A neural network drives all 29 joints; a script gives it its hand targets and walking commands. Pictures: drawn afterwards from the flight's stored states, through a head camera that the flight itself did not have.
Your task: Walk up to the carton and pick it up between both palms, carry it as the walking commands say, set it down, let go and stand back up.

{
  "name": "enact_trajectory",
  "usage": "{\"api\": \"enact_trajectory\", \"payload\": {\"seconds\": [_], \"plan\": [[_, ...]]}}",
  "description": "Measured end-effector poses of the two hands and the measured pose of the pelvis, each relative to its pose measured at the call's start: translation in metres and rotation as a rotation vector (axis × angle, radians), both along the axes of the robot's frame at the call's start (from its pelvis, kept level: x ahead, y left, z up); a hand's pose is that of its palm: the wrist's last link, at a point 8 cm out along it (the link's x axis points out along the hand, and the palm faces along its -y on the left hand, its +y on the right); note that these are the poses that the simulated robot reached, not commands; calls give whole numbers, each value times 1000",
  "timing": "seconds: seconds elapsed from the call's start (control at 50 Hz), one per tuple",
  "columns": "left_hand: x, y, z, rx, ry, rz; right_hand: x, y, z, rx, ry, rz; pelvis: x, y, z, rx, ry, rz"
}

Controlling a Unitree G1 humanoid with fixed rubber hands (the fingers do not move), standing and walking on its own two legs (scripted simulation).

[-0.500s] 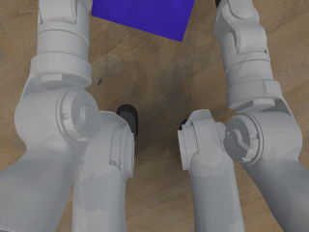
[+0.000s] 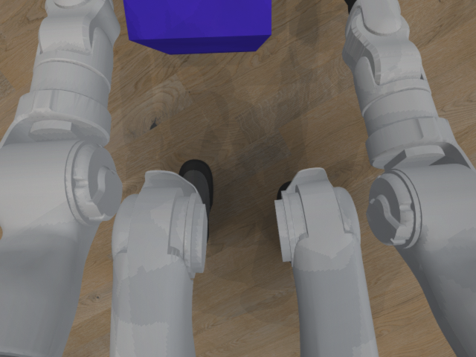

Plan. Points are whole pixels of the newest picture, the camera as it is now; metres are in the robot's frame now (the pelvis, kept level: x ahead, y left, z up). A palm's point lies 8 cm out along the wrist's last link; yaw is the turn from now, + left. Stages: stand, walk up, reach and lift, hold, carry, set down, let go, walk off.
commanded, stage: set down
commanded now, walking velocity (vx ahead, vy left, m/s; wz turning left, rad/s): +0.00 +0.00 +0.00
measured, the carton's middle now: out of the picture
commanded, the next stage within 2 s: let go in 1.34 s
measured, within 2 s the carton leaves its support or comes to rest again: neither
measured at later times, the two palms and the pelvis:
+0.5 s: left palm out of the picture +0.55 +0.19 -0.07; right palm out of the picture +0.55 -0.12 -0.07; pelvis -0.01 -0.02 +0.06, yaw +2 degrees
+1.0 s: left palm out of the picture +0.54 +0.21 +0.08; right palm out of the picture +0.55 -0.12 +0.08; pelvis -0.01 -0.02 +0.18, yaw +3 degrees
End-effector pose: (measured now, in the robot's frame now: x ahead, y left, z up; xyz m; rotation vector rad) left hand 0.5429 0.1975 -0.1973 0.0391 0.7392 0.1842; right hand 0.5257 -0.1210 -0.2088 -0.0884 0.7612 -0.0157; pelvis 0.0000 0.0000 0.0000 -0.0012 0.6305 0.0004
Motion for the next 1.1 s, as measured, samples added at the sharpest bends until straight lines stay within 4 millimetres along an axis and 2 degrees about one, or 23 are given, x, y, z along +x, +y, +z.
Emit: {"api": "enact_trajectory", "payload": {"seconds": [0.1, 0.16, 0.24, 0.32, 0.42, 0.58, 0.72, 0.88, 1.04, 1.1], "plan": [[-4, 2, -3, -5, -24, 18, 3, -2, 6, 22, -64, -49, -5, -1, 1, 2, -39, 0], [-5, 1, 5, -13, -23, 23, 12, -1, 25, 28, -111, -71, -6, -1, 1, 2, -49, 0], [4, 1, 44, -6, -83, 27, 27, 3, 69, 20, -199, -62, -10, -2, 5, 6, -88, 3], [4, 1, 82, 5, -94, 21, 26, 3, 100, 19, -181, -55, -14, -6, 15, 16, -134, 9], [2, 0, 115, 22, -80, -2, 26, 3, 128, 30, -164, -44, -15, -14, 38, 32, -149, 18], [7, -7, 144, 25, -61, -22, 31, -5, 154, 28, -142, -55, -7, -22, 76, 43, -125, 21], [19, -5, 196, 10, -113, -26, 36, -10, 200, 12, -160, -61, 1, -24, 111, 38, -133, 25], [4, 3, 235, -11, -81, -30, 26, -9, 246, -15, -139, -52, -1, -21, 154, 22, -160, 34], [-7, 14, 285, -17, -97, -4, 19, 1, 302, -30, -165, -37, -12, -16, 185, 6, -204, 46], [-11, 19, 302, -19, -94, 5, 16, 4, 317, -33, -156, -28, -15, -14, 198, 2, -215, 51]]}}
